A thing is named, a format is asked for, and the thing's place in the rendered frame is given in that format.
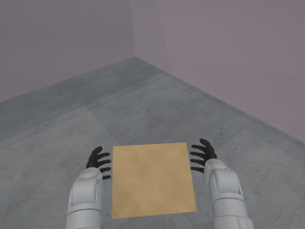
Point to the robot left forearm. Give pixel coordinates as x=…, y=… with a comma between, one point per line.
x=85, y=201

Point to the left robot hand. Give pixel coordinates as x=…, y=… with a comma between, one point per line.
x=94, y=158

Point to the right robot hand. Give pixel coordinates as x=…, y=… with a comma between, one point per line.
x=209, y=154

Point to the carton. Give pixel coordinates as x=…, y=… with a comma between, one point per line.
x=151, y=179

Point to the robot right forearm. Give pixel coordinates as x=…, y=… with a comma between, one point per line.
x=229, y=209

